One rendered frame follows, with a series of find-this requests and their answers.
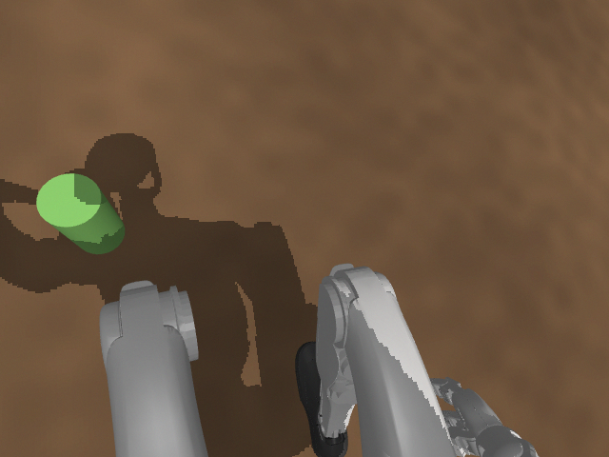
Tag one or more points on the can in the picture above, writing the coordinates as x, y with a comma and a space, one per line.
74, 205

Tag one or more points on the right robot arm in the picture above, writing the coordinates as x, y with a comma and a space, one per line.
500, 441

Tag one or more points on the right robot hand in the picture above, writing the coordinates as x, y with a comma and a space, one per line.
471, 417

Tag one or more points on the right robot foot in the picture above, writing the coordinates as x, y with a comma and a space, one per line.
309, 382

